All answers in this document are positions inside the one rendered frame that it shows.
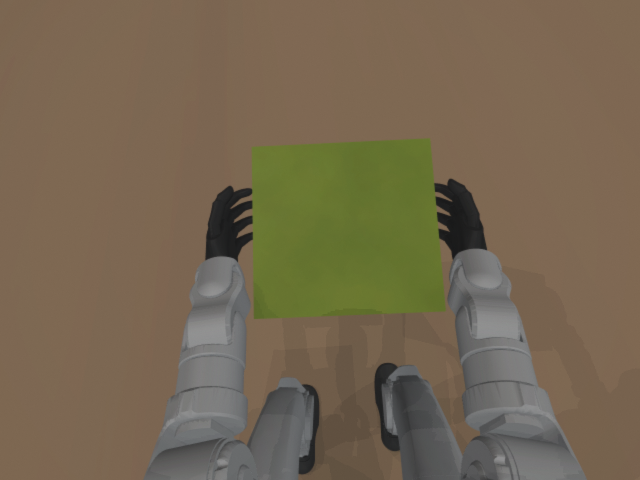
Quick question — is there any carton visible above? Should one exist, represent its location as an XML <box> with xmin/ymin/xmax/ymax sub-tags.
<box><xmin>252</xmin><ymin>138</ymin><xmax>446</xmax><ymax>319</ymax></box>

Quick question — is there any robot right upper arm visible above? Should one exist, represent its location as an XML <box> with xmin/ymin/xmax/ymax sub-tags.
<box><xmin>461</xmin><ymin>433</ymin><xmax>586</xmax><ymax>480</ymax></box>

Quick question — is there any robot right thigh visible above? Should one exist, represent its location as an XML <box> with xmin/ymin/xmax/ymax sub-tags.
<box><xmin>382</xmin><ymin>375</ymin><xmax>463</xmax><ymax>480</ymax></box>

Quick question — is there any right robot hand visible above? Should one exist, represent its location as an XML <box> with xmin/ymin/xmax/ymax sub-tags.
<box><xmin>434</xmin><ymin>179</ymin><xmax>487</xmax><ymax>259</ymax></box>

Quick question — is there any right robot forearm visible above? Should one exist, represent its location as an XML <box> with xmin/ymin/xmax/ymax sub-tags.
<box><xmin>447</xmin><ymin>249</ymin><xmax>587</xmax><ymax>480</ymax></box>

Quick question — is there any left robot hand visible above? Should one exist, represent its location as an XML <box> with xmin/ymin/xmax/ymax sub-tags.
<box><xmin>205</xmin><ymin>186</ymin><xmax>253</xmax><ymax>262</ymax></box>

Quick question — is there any left robot forearm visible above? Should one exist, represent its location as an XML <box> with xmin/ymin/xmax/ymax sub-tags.
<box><xmin>143</xmin><ymin>256</ymin><xmax>251</xmax><ymax>480</ymax></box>

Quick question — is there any robot left upper arm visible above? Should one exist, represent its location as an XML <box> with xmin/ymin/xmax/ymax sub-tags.
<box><xmin>144</xmin><ymin>437</ymin><xmax>258</xmax><ymax>480</ymax></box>

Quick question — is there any robot right shin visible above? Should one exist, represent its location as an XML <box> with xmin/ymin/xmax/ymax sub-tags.
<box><xmin>387</xmin><ymin>365</ymin><xmax>433</xmax><ymax>435</ymax></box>

